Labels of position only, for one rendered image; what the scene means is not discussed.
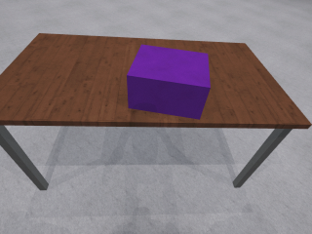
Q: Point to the table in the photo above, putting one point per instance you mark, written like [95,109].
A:
[72,80]

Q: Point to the carton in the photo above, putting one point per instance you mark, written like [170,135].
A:
[169,81]

